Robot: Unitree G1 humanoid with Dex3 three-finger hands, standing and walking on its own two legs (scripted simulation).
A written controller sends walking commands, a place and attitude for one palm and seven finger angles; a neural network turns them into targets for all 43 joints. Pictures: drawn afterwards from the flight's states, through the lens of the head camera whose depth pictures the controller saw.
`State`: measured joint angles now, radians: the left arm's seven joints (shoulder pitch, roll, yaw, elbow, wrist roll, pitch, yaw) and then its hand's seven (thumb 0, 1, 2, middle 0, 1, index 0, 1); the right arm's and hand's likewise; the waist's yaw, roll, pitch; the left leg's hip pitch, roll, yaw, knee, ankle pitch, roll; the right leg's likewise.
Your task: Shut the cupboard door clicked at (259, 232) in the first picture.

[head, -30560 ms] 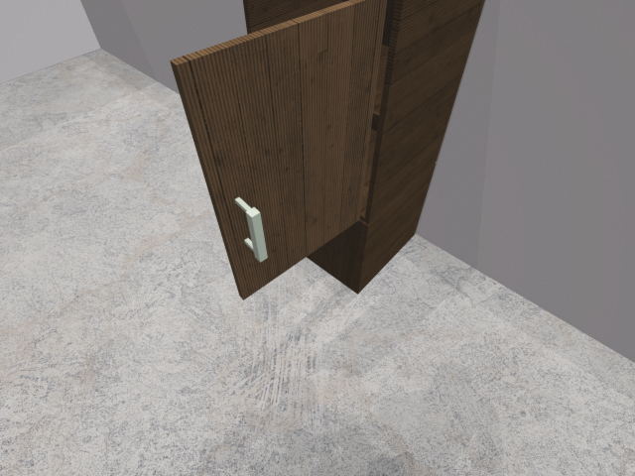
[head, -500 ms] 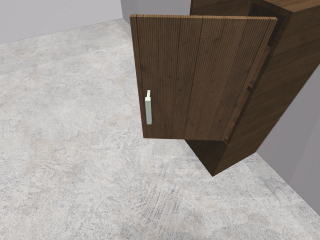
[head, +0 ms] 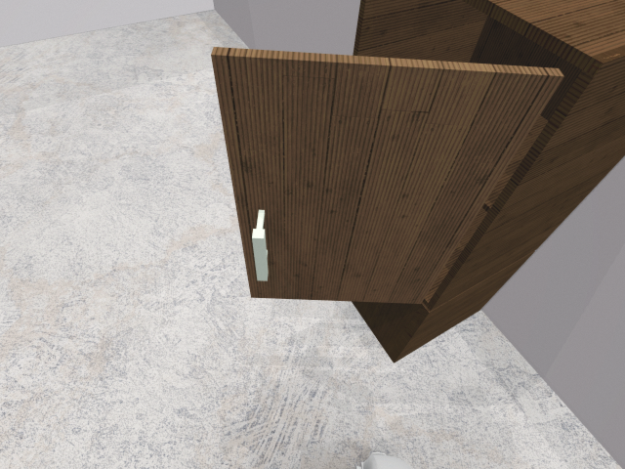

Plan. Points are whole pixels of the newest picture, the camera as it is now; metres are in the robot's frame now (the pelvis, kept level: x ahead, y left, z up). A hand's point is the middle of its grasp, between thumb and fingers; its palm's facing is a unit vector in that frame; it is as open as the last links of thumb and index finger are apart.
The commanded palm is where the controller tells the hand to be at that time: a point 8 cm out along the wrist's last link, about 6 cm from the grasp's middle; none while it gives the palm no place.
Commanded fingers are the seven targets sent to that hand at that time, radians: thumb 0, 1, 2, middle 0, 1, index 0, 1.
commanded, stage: come to a stop and stand still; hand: left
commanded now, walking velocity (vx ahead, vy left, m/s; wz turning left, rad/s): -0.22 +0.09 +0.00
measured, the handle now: (261, 247) +0.48 +0.11 -0.09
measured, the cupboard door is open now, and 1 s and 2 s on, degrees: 59 59 59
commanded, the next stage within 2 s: look again from close up in 0.88 s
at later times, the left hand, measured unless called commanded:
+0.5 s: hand out of the picture +0.05 +0.20 -0.18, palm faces +0.06 -0.96 -0.27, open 7.3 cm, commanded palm none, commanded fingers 0.00 0.90 0.90 -0.20 -0.30 -0.20 -0.30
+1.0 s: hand out of the picture -0.01 +0.21 -0.17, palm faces +0.00 -0.97 -0.24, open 7.4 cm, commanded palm none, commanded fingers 0.00 0.90 0.90 -0.20 -0.30 -0.20 -0.30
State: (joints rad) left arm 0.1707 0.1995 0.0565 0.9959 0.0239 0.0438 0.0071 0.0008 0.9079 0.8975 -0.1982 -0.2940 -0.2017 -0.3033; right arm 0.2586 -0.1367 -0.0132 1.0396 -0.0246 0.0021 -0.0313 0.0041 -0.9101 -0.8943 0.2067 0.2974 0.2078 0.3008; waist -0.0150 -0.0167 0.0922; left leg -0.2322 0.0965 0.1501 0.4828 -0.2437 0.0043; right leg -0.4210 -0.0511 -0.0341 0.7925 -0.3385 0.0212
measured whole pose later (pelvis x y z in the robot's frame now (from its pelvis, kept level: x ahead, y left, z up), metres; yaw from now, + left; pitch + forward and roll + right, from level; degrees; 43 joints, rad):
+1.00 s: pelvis -0.02 +0.02 -0.01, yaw +0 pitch -1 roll +1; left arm 0.31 0.17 -0.01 1.01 0.02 0.01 0.02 0.00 0.90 0.90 -0.20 -0.29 -0.21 -0.30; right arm 0.33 -0.22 -0.02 1.00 -0.01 0.00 -0.01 0.00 -0.91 -0.89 0.20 0.30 0.20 0.30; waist 0.00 0.02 0.02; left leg -0.19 -0.05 0.08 0.47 -0.26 0.05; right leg -0.32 -0.04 0.09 0.51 -0.18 0.03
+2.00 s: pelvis +0.03 -0.04 -0.01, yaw +2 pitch +0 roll +0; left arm 0.28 0.17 0.05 0.99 0.03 0.03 0.01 0.00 0.91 0.90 -0.20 -0.29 -0.20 -0.30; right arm 0.26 -0.18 -0.04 1.06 -0.02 0.02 -0.05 0.00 -0.91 -0.89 0.20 0.30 0.21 0.30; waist -0.01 0.00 0.06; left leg -0.28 0.05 0.02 0.80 -0.52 -0.01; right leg -0.29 0.06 -0.01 0.58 -0.30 -0.07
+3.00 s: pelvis +0.02 -0.11 -0.01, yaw +1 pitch -1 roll -1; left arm 0.29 0.22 0.00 0.96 0.03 0.01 0.04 0.00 0.91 0.90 -0.20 -0.29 -0.21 -0.30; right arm 0.24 -0.17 -0.03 0.96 -0.02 0.01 0.00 0.01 -0.92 -0.89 0.20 0.30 0.21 0.30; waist -0.01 -0.01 0.02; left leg -0.30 -0.02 0.06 0.61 -0.30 0.06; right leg -0.26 -0.07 -0.01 0.58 -0.32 0.05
